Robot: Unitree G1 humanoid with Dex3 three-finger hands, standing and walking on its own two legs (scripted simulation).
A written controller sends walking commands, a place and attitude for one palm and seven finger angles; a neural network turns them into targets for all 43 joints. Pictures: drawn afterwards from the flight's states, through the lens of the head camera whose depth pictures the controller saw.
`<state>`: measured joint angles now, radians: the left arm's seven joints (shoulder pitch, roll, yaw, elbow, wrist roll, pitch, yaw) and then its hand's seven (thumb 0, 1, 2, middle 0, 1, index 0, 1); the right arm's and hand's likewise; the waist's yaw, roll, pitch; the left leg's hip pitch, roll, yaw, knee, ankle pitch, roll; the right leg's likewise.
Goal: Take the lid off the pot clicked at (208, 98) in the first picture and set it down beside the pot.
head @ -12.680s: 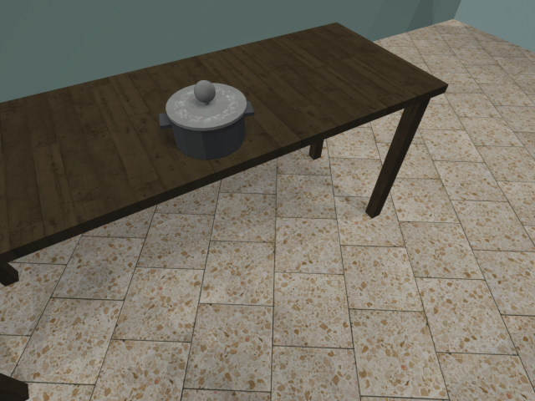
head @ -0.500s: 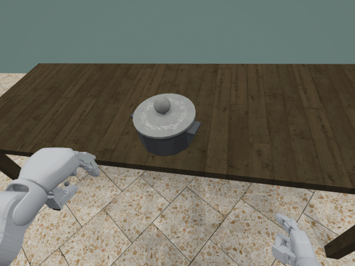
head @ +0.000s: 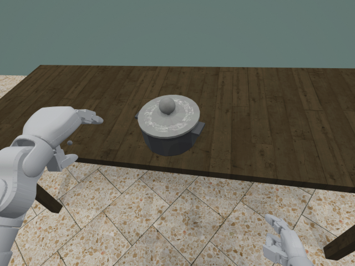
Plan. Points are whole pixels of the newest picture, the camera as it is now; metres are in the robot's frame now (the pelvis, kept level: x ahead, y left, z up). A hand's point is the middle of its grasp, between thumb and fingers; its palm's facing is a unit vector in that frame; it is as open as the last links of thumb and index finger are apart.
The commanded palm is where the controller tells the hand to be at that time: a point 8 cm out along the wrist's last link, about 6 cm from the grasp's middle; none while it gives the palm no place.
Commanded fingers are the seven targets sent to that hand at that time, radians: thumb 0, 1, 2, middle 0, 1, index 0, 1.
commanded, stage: move the open hand above the knob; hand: left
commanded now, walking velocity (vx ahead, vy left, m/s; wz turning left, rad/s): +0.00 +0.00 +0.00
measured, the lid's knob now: (167, 105) +0.54 +0.10 +0.06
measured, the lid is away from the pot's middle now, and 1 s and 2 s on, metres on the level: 0.00 0.00 0.00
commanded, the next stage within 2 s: none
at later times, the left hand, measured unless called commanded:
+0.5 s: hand (108, 124) +0.37 +0.19 +0.15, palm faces -0.20 +0.04 -0.98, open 10.5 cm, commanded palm +0.35 +0.19 +0.22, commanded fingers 0.00 -0.35 1.44 -0.80 -0.08 -0.80 -0.08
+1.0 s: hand (135, 112) +0.42 +0.15 +0.14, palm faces -0.26 +0.00 -0.97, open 10.5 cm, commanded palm +0.42 +0.15 +0.22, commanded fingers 0.00 -0.35 1.44 -0.80 -0.08 -0.80 -0.08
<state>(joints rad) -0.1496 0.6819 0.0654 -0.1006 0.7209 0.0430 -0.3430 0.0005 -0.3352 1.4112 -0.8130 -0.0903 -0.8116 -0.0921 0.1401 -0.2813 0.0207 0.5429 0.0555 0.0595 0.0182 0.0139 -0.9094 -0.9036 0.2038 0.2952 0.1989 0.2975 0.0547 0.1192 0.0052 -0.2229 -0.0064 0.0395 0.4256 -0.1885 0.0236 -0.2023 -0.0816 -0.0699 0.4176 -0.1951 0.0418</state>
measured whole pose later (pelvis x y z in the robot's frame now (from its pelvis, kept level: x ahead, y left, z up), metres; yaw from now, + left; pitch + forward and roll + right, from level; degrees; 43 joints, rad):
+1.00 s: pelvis +0.02 -0.01 +0.00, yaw +0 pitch +2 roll +1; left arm -0.63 0.52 -0.25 0.29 0.84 0.22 -0.43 0.00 -0.34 1.44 -0.81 -0.08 -0.81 -0.09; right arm 0.16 -0.30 0.01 0.58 0.08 0.13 0.04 0.01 -0.91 -0.90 0.20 0.29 0.20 0.30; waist -0.01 0.11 -0.01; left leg -0.26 0.00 0.04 0.45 -0.23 0.01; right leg -0.26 -0.08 -0.06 0.48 -0.26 0.03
